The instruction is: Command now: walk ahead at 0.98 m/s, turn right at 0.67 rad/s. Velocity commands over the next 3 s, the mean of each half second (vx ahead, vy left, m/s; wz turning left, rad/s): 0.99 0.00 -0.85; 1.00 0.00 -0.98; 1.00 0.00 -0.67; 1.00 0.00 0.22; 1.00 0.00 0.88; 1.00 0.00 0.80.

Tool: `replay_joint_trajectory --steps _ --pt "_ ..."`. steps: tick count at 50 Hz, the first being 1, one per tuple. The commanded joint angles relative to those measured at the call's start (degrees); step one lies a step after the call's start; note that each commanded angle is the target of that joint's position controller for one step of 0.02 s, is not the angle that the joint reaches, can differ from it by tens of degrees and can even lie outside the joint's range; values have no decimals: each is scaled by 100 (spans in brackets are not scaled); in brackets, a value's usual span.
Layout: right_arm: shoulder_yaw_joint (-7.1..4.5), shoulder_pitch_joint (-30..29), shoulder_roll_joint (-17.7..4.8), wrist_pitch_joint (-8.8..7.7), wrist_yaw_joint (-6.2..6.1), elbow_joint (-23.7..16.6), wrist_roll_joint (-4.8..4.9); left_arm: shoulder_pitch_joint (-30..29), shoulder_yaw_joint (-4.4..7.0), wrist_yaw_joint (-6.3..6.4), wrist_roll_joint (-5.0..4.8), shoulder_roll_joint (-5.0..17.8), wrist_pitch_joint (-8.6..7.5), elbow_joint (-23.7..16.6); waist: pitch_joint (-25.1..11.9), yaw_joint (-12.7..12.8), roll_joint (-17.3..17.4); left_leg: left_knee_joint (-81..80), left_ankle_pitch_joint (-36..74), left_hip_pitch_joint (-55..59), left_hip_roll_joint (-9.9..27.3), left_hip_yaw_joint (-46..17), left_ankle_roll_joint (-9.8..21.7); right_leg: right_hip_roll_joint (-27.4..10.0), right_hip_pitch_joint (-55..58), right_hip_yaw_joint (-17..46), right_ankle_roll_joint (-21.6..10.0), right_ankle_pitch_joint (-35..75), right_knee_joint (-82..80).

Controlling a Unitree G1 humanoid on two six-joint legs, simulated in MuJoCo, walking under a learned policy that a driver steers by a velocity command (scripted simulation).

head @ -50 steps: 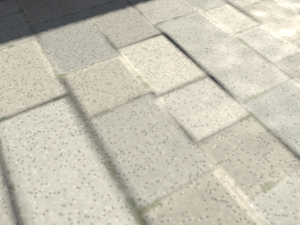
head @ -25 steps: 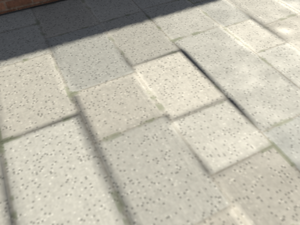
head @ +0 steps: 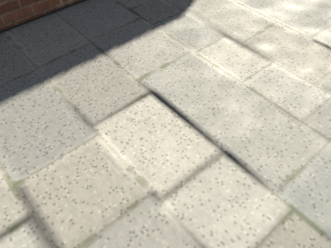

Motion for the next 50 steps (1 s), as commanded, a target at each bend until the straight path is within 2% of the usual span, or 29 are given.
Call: replay_joint_trajectory --steps 1,3,5,6,7,8,9,10,11,12,14,18,22,24,26,27,28,29,30,31,33,36,39,40,43,44,46,48,50 --pt "-1 -63 -644 -129 -156 -309 42 -636 -85 -56 -11 78 -82 -468 804 202 249 -508 5534 -1082 1437 202 -439 370 1206 -707 -178 477 -1045" --pt "-53 -19 -993 -48 -346 -350 11 -364 -32 -49 10 319 -58 -394 378 424 572 389 7733 -280 1595 357 -571 819 1682 -1030 -294 157 -1338" --pt "-169 -324 -1357 127 -505 -494 -71 874 121 -22 9 729 0 -96 -335 1140 861 2257 9019 -134 1821 308 -593 1167 2957 -1025 -464 -544 -1388" --pt "-231 -716 -1480 218 -507 -650 -143 2116 273 30 9 1020 39 265 -852 1714 901 3804 8953 -559 1929 153 -520 1146 4123 -716 -694 -975 -1449" --pt "-315 -1188 -1596 291 -432 -767 -139 3057 455 128 -43 1248 67 500 -1047 2270 548 6278 6783 -1464 1509 209 -421 844 5186 -103 -1051 -1288 -2057" --pt "-115 -1570 -712 157 -245 -1131 -225 2472 508 214 -116 1335 143 578 -536 1496 -923 8169 -230 -3892 461 -191 -329 190 5976 1071 -1178 -977 -1485" --pt "-1 -1230 -435 48 -184 -1778 35 2080 577 199 70 1825 158 371 -1272 828 -1267 9261 -1033 -5852 242 -1341 -532 -808 7148 3973 -2410 -1836 -2397" --pt "56 -1537 -658 -108 -136 -1907 -52 2043 548 252 91 1463 157 288 -1083 945 -290 8615 -530 -6295 532 -1873 -376 -1137 6856 4924 -2251 -3224 -3640" --pt "30 -1665 -834 -172 -81 -1899 -75 1876 469 299 95 1074 142 325 -354 656 504 7805 -105 -6070 822 -1884 -305 -1036 5835 4583 -1885 -3494 -4087" --pt "31 -1752 -797 -122 -72 -1888 -177 1633 428 312 78 953 101 324 53 326 844 7325 -32 -5664 985 -1807 -348 -751 4900 4051 -1570 -3098 -4192" --pt "91 -1698 -719 166 -36 -1913 -399 1404 353 368 1 898 -87 200 366 -44 929 6677 -68 -5013 1253 -1776 -598 -302 3581 3414 -1422 -2456 -4242" --pt "207 -2897 -619 340 57 -2505 -281 1526 404 326 -44 1163 -285 82 677 201 520 4356 1242 -4095 1306 -1284 -859 429 2281 2461 -1126 -1011 -4434" --pt "251 -3508 -633 320 68 -2799 -84 2017 517 225 -119 1355 -254 88 281 751 -111 2744 2506 -3532 843 -1134 -645 466 3284 2420 -696 493 -4040" --pt "213 -3501 -786 292 29 -2880 -75 1984 543 262 -107 1395 -224 32 157 721 -242 2092 2370 -3189 709 -1258 -569 359 3822 2543 -503 909 -3652" --pt "20 -2595 -1252 247 -77 -2664 -51 1801 593 283 -50 1649 -227 -56 -522 251 -246 1919 1665 -2025 438 -1320 -458 348 4239 2587 -236 2224 -2389" --pt "-104 -1504 -1487 219 -160 -2429 -41 1476 625 259 -33 1828 -245 -136 -1084 -445 -220 1960 1328 -814 543 -1307 -402 501 3875 2476 -120 2203 -1142" --pt "-265 -172 -1871 210 -287 -2187 -144 1178 517 240 -10 1430 -305 -308 -1797 -1042 -1 2252 80 685 1315 -1953 -278 741 2942 2219 -53 1066 568" --pt "-352 257 -2244 211 -319 -2091 -425 1334 252 265 -161 393 -325 -601 -2249 -774 1625 1557 -1734 1902 2990 -4343 -58 1317 1162 1607 20 -3612 2361" --pt "-419 -463 -2260 240 -218 -2168 -369 1800 172 298 -275 633 -267 -817 -2454 -149 2529 522 -2611 1620 3426 -6616 334 1043 356 1273 -26 -3341 3066" --pt "-303 -1171 -1504 283 -176 -2341 -310 1323 212 325 -106 986 -138 -635 -1472 -169 1381 424 -3076 709 3046 -5645 313 578 157 1052 -10 -2647 3102" --pt "-189 -1287 -1037 313 -142 -2144 -268 820 232 161 73 985 -4 -685 -589 -90 363 468 -1024 -519 2542 -3764 167 211 375 855 111 -2225 2639" --pt "-100 -777 -730 167 -53 -1577 -104 396 97 -34 141 548 212 -1078 -74 126 651 275 563 -1099 2291 -2349 -20 -153 162 806 146 -2112 2500" --pt "-89 -851 -674 70 12 -1406 -32 -96 28 -101 130 524 284 -1368 118 257 563 -24 1816 -1440 1908 -986 -238 -90 150 551 139 -1343 2176" --pt "-110 -910 -888 9 11 -1432 -64 -163 -17 -124 111 494 290 -1553 238 407 824 -74 2221 -1619 2104 -850 -190 -210 208 568 139 -1032 1804" --pt "-139 -729 -1024 -11 -26 -1278 -79 -849 -36 -203 117 672 298 -1696 711 284 329 -407 2828 -1464 1859 -64 -292 -63 383 -47 35 -588 486" --pt "-134 -616 -1018 17 -66 -1201 -91 -952 -49 -234 83 651 312 -1633 643 188 256 -425 3493 -1257 1573 299 -404 186 713 -364 -92 -555 173" --pt "-186 -347 -1389 42 -136 -1167 -98 -1099 -91 -260 104 595 275 -1726 697 297 434 152 6284 -919 1855 496 -509 431 1240 -808 -292 -810 -478" --pt "-277 -315 -1729 203 -229 -1202 -98 -498 -2 -160 97 820 255 -1516 178 695 703 1191 7834 -402 2026 490 -498 809 2008 -889 -454 -1257 -754" --pt "-354 -767 -1962 400 -249 -1414 -126 1645 265 -11 71 1283 194 -899 -831 1667 755 3902 8055 -1033 2242 261 -270 1098 4347 -502 -742 -1686 -1119"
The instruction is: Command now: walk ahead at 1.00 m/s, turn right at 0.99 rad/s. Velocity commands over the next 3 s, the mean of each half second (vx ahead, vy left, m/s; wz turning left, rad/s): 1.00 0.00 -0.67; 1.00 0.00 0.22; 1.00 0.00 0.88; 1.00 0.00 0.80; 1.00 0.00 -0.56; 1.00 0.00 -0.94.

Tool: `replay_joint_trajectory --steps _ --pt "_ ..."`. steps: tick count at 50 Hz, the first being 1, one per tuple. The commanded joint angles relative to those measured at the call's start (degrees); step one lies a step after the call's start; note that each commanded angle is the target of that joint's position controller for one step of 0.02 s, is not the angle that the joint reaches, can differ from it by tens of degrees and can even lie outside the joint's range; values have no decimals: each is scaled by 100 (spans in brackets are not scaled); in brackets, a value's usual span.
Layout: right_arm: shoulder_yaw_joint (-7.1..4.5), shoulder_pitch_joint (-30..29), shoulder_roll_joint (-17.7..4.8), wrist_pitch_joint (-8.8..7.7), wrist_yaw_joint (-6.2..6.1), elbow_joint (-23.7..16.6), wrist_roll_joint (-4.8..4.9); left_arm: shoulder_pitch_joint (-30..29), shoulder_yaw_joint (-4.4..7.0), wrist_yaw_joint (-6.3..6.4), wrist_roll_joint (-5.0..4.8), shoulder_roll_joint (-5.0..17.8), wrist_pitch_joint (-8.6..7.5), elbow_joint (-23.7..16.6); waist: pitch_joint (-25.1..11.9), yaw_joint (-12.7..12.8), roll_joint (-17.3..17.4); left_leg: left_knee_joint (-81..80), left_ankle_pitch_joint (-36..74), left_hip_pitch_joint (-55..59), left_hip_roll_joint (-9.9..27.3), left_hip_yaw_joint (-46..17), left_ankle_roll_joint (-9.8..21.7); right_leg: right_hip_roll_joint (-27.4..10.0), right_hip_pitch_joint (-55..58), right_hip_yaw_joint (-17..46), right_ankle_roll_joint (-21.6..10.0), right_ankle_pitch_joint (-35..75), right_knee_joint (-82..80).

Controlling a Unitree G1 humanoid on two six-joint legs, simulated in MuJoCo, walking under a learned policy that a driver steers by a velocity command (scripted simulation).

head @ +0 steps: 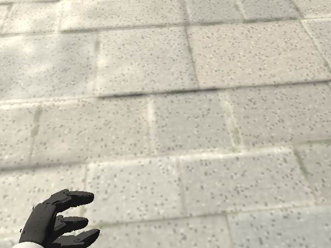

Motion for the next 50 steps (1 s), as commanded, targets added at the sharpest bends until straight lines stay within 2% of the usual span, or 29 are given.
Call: replay_joint_trajectory --steps 1,2,3,4,5,6,9,14,16,19,21,22,23,24,25,26,27,30,34,36,39,42,43,44,45,46,47,48,50 --pt "-373 -958 -1491 92 -21 -776 -52 3087 596 292 -62 1119 -32 767 -1140 1847 331 4550 5294 -2924 917 -520 607 387 4662 672 -429 -678 -621" --pt "-165 -947 -614 68 65 -1102 -149 2509 692 384 -158 1576 22 689 -719 1049 -991 6630 -172 -4802 -27 -673 481 -662 4976 2508 -621 62 -547" --pt "-170 -1016 -844 -55 88 -1805 24 2587 758 382 -8 1915 106 440 -1892 923 -961 7378 -261 -6271 -337 -1941 338 -1401 6307 5081 -1649 -825 -1809" --pt "-139 -1536 -1010 -205 90 -1881 4 2714 766 441 -13 1675 111 463 -1442 1038 -22 6920 206 -6656 -3 -2359 366 -1563 5880 5455 -1429 -1409 -2651" --pt "-106 -1641 -995 -263 89 -1853 16 2574 714 493 -37 1420 60 576 -609 778 408 6295 495 -6546 190 -2374 375 -1440 4930 5122 -1237 -1268 -2909" --pt "-79 -1739 -925 -226 68 -1808 -74 2410 668 527 -50 1273 -30 632 -277 498 763 5866 460 -6142 344 -2381 316 -1179 4102 4678 -1084 -752 -2947" --pt "-40 -1486 -774 128 98 -1720 -264 2148 487 549 -123 886 -285 624 -4 4 862 4799 163 -5242 641 -2337 67 -656 2499 3640 -932 22 -3059" --pt "178 -2892 -296 109 273 -2182 -83 2596 443 437 -190 759 -490 932 298 520 377 2087 2982 -4301 426 -1803 308 -34 1786 2563 -357 1563 -3428" --pt "166 -3121 -361 83 288 -2183 -2 2872 443 410 -256 823 -536 1083 208 750 226 1477 3712 -3977 223 -1695 519 -252 2297 2592 -193 2175 -3564" --pt "73 -3265 -643 51 214 -2245 13 3074 454 481 -173 1037 -523 1266 98 799 19 842 3133 -3980 -129 -1588 819 -569 3649 2541 22 4269 -2910" --pt "-132 -2160 -1051 26 118 -1932 32 2974 516 545 -32 1363 -466 1318 -652 212 -193 832 2177 -2924 -505 -1632 963 -706 4219 2515 225 5594 -1498" --pt "-232 -965 -1207 35 37 -1619 68 2630 521 553 46 1399 -431 1286 -1126 -513 -165 740 1972 -1724 -369 -1689 1045 -586 3741 2308 304 5357 -125" --pt "-361 274 -1548 67 -90 -1367 -21 2402 415 551 108 997 -466 1165 -1773 -1061 170 1118 567 -254 431 -2515 1185 -295 2620 2044 356 3921 1862" --pt "-491 100 -2040 35 -18 -1272 -227 3418 200 473 -266 69 -484 970 -2414 -139 2423 114 -747 1166 2153 -6048 2122 799 411 1652 720 -1706 4136" --pt "-417 -302 -1418 64 118 -1346 -88 2817 166 524 -82 518 -511 1012 -1917 -310 1362 -666 -1334 662 1893 -6899 2001 480 -267 1815 523 -1587 4198" --pt "-360 -792 -1098 30 153 -1317 -43 2203 214 496 -90 649 -487 915 -965 -157 704 -747 -1002 -276 1735 -5805 1925 122 -405 1817 519 -969 3916" --pt "-311 -923 -851 11 188 -1226 -53 1861 182 444 -22 646 -470 834 -606 -79 114 -813 -385 -968 1518 -5176 1858 -45 -280 1714 517 -816 3616" --pt "-167 -718 -504 -99 184 -809 -20 1733 66 280 77 246 -318 660 -85 342 438 -1213 200 -2051 1062 -4086 1647 -303 -157 1751 597 -988 3060" --pt "-172 -524 -680 -253 220 -584 141 690 -62 192 157 220 -297 154 524 424 521 -1978 1321 -2559 783 -3148 1680 -704 -728 1204 828 -169 1661" --pt "-184 -513 -692 -291 240 -577 203 130 -156 111 118 134 -376 -52 621 343 417 -2149 2268 -3034 435 -2654 1577 -687 89 896 927 785 244" --pt "-276 -327 -1122 -322 221 -520 286 -162 -176 85 20 132 -401 -94 483 271 459 -2349 3706 -2895 619 -2619 1566 -418 1239 661 923 1423 -609" --pt "-307 -131 -1373 -247 171 -389 229 217 -13 266 93 517 -432 33 -183 467 649 -972 6169 -1611 688 -2574 1375 -20 1891 641 804 611 -1079" --pt "-331 -138 -1498 -189 135 -352 175 1065 87 347 99 697 -456 284 -721 865 786 188 6547 -1590 645 -2559 1296 134 2796 676 751 104 -1122" --pt "-332 -299 -1490 -150 118 -389 165 2124 198 445 123 890 -472 585 -1238 1411 737 1665 5748 -2294 428 -2505 1217 -146 4112 852 734 -58 -1135" --pt "-213 -293 -927 -156 127 -577 112 3127 358 575 266 1376 -482 707 -2056 1630 47 3666 3572 -3368 78 -2343 1238 -1521 5367 2241 686 -1959 -1122" --pt "-34 409 -80 -139 149 -834 410 3055 448 576 405 1685 -459 679 -2933 987 -1339 5579 -159 -5076 -458 -2398 1153 -3050 6455 5188 158 -3475 -2086" --pt "-128 -255 -660 -83 121 -911 360 2684 442 552 224 1321 -406 649 -2433 1066 -879 5938 390 -5675 -223 -2463 1251 -2741 5853 5507 178 -3876 -2739" --pt "-173 -848 -772 -41 145 -967 284 2230 336 542 156 836 -444 691 -1315 954 -398 5628 970 -5911 42 -2429 1235 -2435 4954 4293 301 -3031 -2698" --pt "-159 -1060 -597 79 256 -925 174 2054 277 522 130 480 -501 864 -563 658 -68 5238 1180 -5560 331 -2404 1131 -1986 3777 2831 488 -1187 -2898"
Over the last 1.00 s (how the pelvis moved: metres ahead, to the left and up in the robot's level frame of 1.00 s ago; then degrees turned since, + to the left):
0.84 -0.22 -0.03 -54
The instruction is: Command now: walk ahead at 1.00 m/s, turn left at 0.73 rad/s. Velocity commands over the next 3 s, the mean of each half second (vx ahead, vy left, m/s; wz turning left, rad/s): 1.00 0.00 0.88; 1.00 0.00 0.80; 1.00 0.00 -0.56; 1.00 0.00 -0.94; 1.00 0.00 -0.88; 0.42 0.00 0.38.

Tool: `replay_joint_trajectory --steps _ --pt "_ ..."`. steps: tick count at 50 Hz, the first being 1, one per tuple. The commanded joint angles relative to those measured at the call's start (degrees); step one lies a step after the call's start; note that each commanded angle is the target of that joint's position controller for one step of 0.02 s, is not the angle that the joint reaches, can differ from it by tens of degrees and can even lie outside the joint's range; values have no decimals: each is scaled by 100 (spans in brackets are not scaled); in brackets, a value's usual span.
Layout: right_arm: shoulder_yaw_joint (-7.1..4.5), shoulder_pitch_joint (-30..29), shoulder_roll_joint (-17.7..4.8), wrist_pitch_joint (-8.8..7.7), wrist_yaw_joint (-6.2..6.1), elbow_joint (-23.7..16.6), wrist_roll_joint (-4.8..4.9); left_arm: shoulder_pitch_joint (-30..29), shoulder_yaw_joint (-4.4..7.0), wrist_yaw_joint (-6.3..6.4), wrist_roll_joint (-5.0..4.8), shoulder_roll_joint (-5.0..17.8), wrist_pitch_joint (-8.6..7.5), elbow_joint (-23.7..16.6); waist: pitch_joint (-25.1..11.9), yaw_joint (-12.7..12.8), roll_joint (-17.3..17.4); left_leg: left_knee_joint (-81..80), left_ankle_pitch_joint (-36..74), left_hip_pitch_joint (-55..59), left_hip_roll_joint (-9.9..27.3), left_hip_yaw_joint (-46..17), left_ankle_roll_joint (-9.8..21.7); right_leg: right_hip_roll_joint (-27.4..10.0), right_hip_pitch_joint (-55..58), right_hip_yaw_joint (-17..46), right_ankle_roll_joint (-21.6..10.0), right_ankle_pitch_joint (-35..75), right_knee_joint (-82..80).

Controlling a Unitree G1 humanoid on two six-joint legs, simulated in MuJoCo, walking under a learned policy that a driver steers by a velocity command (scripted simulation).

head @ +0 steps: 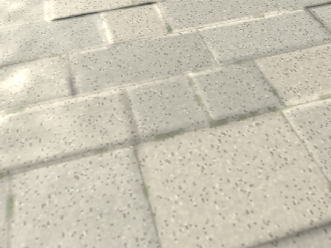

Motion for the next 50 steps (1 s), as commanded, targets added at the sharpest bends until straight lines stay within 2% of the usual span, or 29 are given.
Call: replay_joint_trajectory --steps 1,4,7,11,13,15,16,17,18,19,20,21,22,24,27,30,34,35,36,37,38,39,40,41,42,43,45,46,50 --pt "-55 -247 -221 110 127 -593 -145 1094 268 52 -113 596 -110 159 -327 428 -716 417 346 -2198 587 -188 -44 -1641 2035 1919 -589 -326 -2070" --pt "-16 -821 -6 344 232 -876 -214 1212 243 7 -280 418 -243 428 102 257 -628 209 603 -2616 779 -35 -146 -1496 1780 821 -424 534 -2453" --pt "54 -1556 -9 352 332 -1239 -210 1066 239 -10 -238 416 -321 513 447 144 -669 -652 1626 -2585 696 302 -130 -1078 1464 -339 -284 1589 -2669" --pt "120 -2302 -134 306 471 -1457 -185 1359 297 66 -245 824 -330 628 685 220 -280 -2505 2412 -1648 190 1192 216 -903 1774 -1199 -21 3692 -2711" --pt "79 -2041 -322 282 448 -1346 -177 1558 370 153 -240 1179 -224 594 315 25 -513 -2766 2090 -1114 -272 1509 402 -1031 2508 -1271 88 6230 -1864" --pt "-72 -696 -679 271 353 -998 -160 1319 476 252 -168 1528 -2 458 -443 -752 -818 -2736 1385 318 -614 1424 621 -1287 2571 -1146 54 7585 20" --pt "-230 503 -934 259 255 -632 -160 1060 511 245 -125 1603 105 329 -966 -1274 -752 -2878 948 1610 -696 1084 824 -1358 2038 -959 -58 7126 1662" --pt "-391 912 -1178 270 104 -412 -119 1025 493 156 -99 1395 152 340 -979 -1298 -155 -3321 580 2564 -541 503 1011 -709 991 -950 -13 3588 3835" --pt "-493 341 -1693 348 24 -458 -100 1166 247 69 -2 446 65 -5 -554 -424 1333 -3219 1783 3158 437 -1422 1421 283 -1241 -631 196 -1674 6125" --pt "-595 194 -2079 403 27 -768 -195 1137 209 67 -153 663 -84 -660 -1804 -332 1209 -4719 148 4311 1251 -4042 2393 408 -2619 695 241 -1617 6676" --pt "-569 100 -1754 397 -33 -849 -175 653 195 67 -105 917 -226 -691 -1235 -389 123 -5624 -747 3745 1437 -4541 2135 33 -2944 1014 193 -1140 6117" --pt "-485 -85 -1406 359 -69 -754 -162 540 189 62 -118 964 -269 -643 -415 -79 -510 -5784 -565 2708 1285 -4141 1859 -194 -2719 1001 188 -790 5408" --pt "-433 -217 -1255 277 -83 -694 -133 473 155 76 -35 870 -218 -629 -97 196 -760 -5754 41 1844 1040 -3658 1720 -345 -2307 1004 250 -837 4946" --pt "-314 -442 -991 101 -106 -727 -112 631 121 75 80 783 64 -584 173 576 -883 -5820 773 506 621 -2829 1614 -569 -1538 987 454 -1039 4216" --pt "-312 -457 -1015 -65 -70 -757 -83 -170 22 -3 21 547 221 -995 469 493 -617 -6098 1197 -562 97 -2072 1453 -655 -1003 651 613 -373 2531" --pt "-385 -363 -1088 -80 -10 -760 -48 -806 -75 -106 -166 353 200 -1206 336 144 -205 -6023 1823 -599 -264 -1729 1002 -357 -147 478 509 1414 861" --pt "-463 -171 -1214 -50 -27 -740 -32 -790 28 -53 -230 698 151 -1219 -7 20 114 -5342 2850 573 -2 -2104 618 -44 467 635 356 1479 -235" --pt "-488 -221 -1326 -44 -44 -758 -66 -400 116 0 -232 904 135 -1105 -273 210 127 -4782 3579 856 6 -2158 497 121 894 640 314 1004 -306" --pt "-516 -356 -1496 -45 -27 -773 -101 395 241 71 -240 1157 105 -915 -780 686 7 -3740 4123 914 -106 -2030 356 231 1752 561 254 444 -317" --pt "-487 -655 -1424 -90 4 -845 -119 1616 370 177 -196 1412 79 -653 -1326 1380 -94 -2236 3847 237 -333 -1804 213 -59 3140 679 160 -29 -157" --pt "-239 -804 -527 -166 -28 -1065 -161 2834 495 296 -22 1792 50 -459 -2029 1678 -1151 -173 577 -843 -694 -1350 226 -1513 4426 2203 83 -2211 -361" --pt "-62 -7 -110 -145 -8 -1461 158 2031 579 233 92 2221 76 -568 -2490 684 -3090 1025 -1231 -2372 -1012 -714 89 -2762 4778 5870 -451 -3686 -2031" --pt "-67 -409 -573 -3 -73 -1206 -54 1199 514 191 31 1533 123 -759 -1468 683 -1635 1347 -484 -2886 -410 -550 124 -2449 3863 5500 -583 -4413 -2132" --pt "-118 -783 -760 60 -5 -1221 -169 939 403 165 -33 1100 150 -754 -912 692 -913 1038 -41 -2856 -155 -358 83 -2171 3201 4256 -534 -3545 -1943" --pt "-123 -989 -755 118 80 -1218 -205 957 359 136 -18 910 158 -601 -543 655 -430 811 135 -2677 51 -299 19 -1910 2640 3327 -464 -2336 -1926" --pt "-78 -1214 -589 146 187 -1339 -307 1205 319 134 -42 833 113 -359 -322 626 -474 582 187 -2517 171 -372 -2 -1622 2191 2747 -440 -1661 -1980" --pt "58 -1302 -217 200 287 -1430 -341 1551 234 32 -122 531 -34 63 -50 471 -646 263 221 -2373 153 -577 -43 -1256 1728 2118 -401 -934 -2191" --pt "98 -1297 -164 213 301 -1511 -326 1594 241 -15 -160 606 -107 145 3 344 -775 50 247 -2486 63 -688 -75 -1312 1678 2060 -534 -647 -2272" --pt "186 -2338 -457 136 359 -1937 -361 1539 302 -72 -281 869 -148 315 461 182 -544 -1944 1260 -2479 200 -59 -274 -999 1384 1223 -772 436 -2898"
Over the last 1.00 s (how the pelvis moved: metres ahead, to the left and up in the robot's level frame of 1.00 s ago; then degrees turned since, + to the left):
0.90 -0.19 0.02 -11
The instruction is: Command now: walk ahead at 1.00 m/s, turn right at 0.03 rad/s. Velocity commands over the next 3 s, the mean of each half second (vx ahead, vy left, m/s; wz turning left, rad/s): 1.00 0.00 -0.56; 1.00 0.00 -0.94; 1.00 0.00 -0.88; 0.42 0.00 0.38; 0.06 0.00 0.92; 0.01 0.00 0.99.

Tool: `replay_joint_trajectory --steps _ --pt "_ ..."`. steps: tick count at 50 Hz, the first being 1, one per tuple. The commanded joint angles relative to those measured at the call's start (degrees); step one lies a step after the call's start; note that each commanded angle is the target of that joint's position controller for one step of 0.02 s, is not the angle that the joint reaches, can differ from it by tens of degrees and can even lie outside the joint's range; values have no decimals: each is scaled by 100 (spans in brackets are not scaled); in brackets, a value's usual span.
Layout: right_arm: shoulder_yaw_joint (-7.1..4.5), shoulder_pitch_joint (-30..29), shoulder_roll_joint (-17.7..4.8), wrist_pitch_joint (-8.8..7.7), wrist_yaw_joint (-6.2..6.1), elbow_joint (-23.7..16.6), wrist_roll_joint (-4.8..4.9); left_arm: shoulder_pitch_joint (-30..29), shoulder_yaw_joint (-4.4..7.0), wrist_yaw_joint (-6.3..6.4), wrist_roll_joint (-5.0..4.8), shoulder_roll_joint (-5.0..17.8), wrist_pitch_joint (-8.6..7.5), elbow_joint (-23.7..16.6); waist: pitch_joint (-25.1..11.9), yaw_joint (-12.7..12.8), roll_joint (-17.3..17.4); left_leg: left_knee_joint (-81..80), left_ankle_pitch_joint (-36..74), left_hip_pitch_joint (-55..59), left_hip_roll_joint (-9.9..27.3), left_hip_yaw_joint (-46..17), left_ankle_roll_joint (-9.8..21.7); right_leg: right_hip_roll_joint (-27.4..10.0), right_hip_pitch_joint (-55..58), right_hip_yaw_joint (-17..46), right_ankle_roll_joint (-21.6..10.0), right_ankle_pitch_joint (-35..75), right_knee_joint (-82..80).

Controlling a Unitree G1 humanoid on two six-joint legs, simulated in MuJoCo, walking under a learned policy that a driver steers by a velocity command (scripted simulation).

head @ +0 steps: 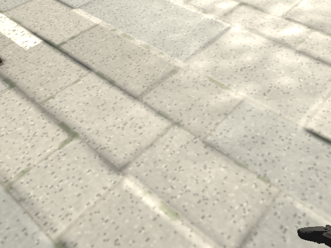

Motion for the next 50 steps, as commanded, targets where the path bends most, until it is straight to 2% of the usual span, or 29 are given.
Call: replay_joint_trajectory --steps 1,3,5,7,8,9,10,11,12,13,17,20,24,26,28,29,30,31,32,33,34,35,37,39,41,43,47,49,50 --pt "151 -564 -91 -140 127 -609 -2 -606 36 -66 -110 497 -151 -388 721 -523 -619 -1700 938 317 280 506 -114 -1014 -839 1147 -924 1317 -1740" --pt "218 -791 12 -201 157 -617 63 -427 102 -93 -127 794 -155 -311 739 -435 -619 -2210 1139 1363 149 713 -89 -1124 -1061 1061 -963 2313 -1961" --pt "161 -686 -153 -229 39 -546 66 -273 158 -92 -113 1055 -127 -192 550 -514 -647 -2595 799 1708 -21 740 -19 -1196 -344 957 -949 3942 -1395" --pt "3 577 -428 -281 -161 -151 -9 -161 184 -44 -120 1230 -66 -69 -361 -1145 -769 -2916 212 3284 -366 769 98 -1078 -76 796 -819 5598 579" --pt "-119 1591 -653 -304 -279 148 -84 -263 163 -39 -151 1162 -57 -116 -903 -1650 -746 -2916 137 4768 27 444 141 -822 -1004 759 -731 4631 2117" --pt "-269 2510 -1157 -341 -404 281 -210 -191 23 -39 -80 478 -64 -311 -1770 -1727 288 -3098 -1837 5995 1613 -1231 151 -361 -2116 670 -743 1194 4234" --pt "-324 2344 -1403 -293 -426 177 -202 197 -38 -56 -321 92 -29 -585 -2468 -1257 1288 -4345 -3392 6397 2689 -4010 433 155 -3386 985 -726 -894 5784" --pt "-293 1834 -983 -255 -427 167 -97 -256 44 -29 -227 483 49 -557 -1559 -1148 590 -4638 -3478 5667 2446 -3701 498 -180 -3966 1054 -759 -329 6078" --pt "-183 1484 -507 -301 -415 209 -29 -670 39 -62 -162 437 86 -582 -666 -1023 212 -4595 -2554 4891 2181 -2666 496 -401 -4090 973 -725 89 5801" --pt "-153 1359 -304 -343 -390 317 -19 -779 15 -104 -143 295 132 -542 -202 -840 30 -4746 -1503 4250 1947 -1952 451 -554 -3925 947 -654 224 5571" --pt "-98 1456 21 -554 -362 710 193 -1147 -4 -258 -8 -42 482 -671 415 -410 160 -5290 57 3393 1651 -316 263 -884 -3892 905 -473 369 5243" --pt "-90 1483 101 -647 -345 892 185 -1904 -65 -374 2 -122 515 -1032 718 -326 127 -5495 1333 3324 1393 852 140 -895 -4217 670 -473 1218 4738" --pt "-146 1537 -197 -671 -428 1036 179 -2749 -150 -551 -26 -44 471 -1334 947 -340 -215 -5773 2702 3267 1055 1986 -138 -510 -3232 -156 -784 2263 2783" --pt "-200 1772 -521 -628 -482 1089 180 -2702 -139 -545 -43 62 462 -1308 707 -251 -108 -5184 5307 3856 1124 2142 -255 -16 -2597 -580 -995 2190 2397" --pt "-309 1693 -928 -444 -568 1024 131 -1752 -30 -447 -65 379 465 -1072 48 338 242 -3671 7286 4326 1340 2091 -309 391 -1608 -664 -1182 1470 2377" --pt "-360 1443 -1072 -325 -590 929 90 -701 95 -376 -64 623 465 -793 -453 870 335 -2319 7535 4086 1469 1972 -228 526 -527 -492 -1337 1040 2399" --pt "-367 1271 -1063 -243 -556 834 50 446 274 -250 -50 910 458 -411 -938 1288 109 -490 6495 3339 1388 1848 -174 626 922 -107 -1489 640 2011" --pt "-292 1136 -592 -267 -447 824 59 195 479 -102 -213 1238 555 -393 -588 1017 -1050 1918 983 1811 242 1774 -357 212 1637 853 -1652 257 1566" --pt "-101 1823 -105 -394 -379 111 114 -476 571 -113 52 2033 636 -698 -1251 -91 -2120 3830 -1797 -662 -375 950 -692 -1289 3083 4249 -2873 432 789" --pt "-62 1222 -388 -559 -406 -44 72 -375 600 -69 -15 1851 653 -905 -1680 359 -850 3713 -1316 -1140 -130 -31 -580 -1542 3071 5311 -2987 -696 -242" --pt "-34 943 -422 -648 -405 -61 87 -461 527 0 -40 1500 599 -745 -631 124 -236 2961 -1009 -1171 192 -107 -525 -1478 2002 5065 -2635 -822 -661" --pt "-4 816 -360 -636 -418 -71 49 -594 447 25 -63 1217 516 -628 -69 -215 183 2168 -874 -771 467 -91 -539 -1228 991 4512 -2362 -317 -678" --pt "52 1010 -272 -382 -423 34 -135 -973 330 76 -79 963 336 -684 302 -670 248 1461 -986 89 695 -61 -681 -689 -475 3499 -2158 541 -695" --pt "83 862 -170 -179 -391 -45 -151 -979 277 23 -122 851 201 -703 398 -749 140 617 -1089 488 809 117 -833 -332 -1287 2972 -2130 779 -844" --pt "162 49 -12 -167 -326 -401 -78 -928 300 -3 -118 889 131 -723 677 -564 -29 -501 -237 683 791 347 -912 -65 -1838 2719 -2025 1008 -1064" --pt "235 -489 137 -193 -270 -573 38 -827 350 -43 -126 934 119 -726 672 -305 -237 -1635 974 1050 607 428 -878 140 -1840 2581 -1764 1367 -1053" --pt "184 -798 -72 -248 -278 -680 146 -537 431 -51 -181 1059 121 -649 362 -5 -557 -2810 1664 1518 268 346 -690 -108 -775 2851 -1421 2636 -626" --pt "75 -290 -331 -275 -342 -536 147 -677 468 5 -154 1199 139 -688 39 -269 -600 -3183 1144 2286 29 265 -602 -142 -342 2978 -1177 3630 82" --pt "-56 454 -612 -295 -414 -334 165 -781 496 -3 -107 1372 141 -701 -459 -663 -531 -3095 505 3078 -107 295 -536 -74 -214 2911 -1041 4314 1012"
Over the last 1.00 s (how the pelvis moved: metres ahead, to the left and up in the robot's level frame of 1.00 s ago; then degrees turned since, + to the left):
0.87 0.23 0.01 49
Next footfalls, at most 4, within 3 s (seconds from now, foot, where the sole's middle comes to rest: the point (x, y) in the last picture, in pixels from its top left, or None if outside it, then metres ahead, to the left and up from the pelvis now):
0.16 left None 0.34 0.10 -0.78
0.62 right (233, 203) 0.71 -0.18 -0.78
1.04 left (249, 127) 1.15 -0.29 -0.78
1.50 right None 1.16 -0.75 -0.78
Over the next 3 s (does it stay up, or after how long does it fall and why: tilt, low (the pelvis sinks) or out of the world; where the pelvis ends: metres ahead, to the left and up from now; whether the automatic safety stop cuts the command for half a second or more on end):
stays up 1.30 -1.02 0.00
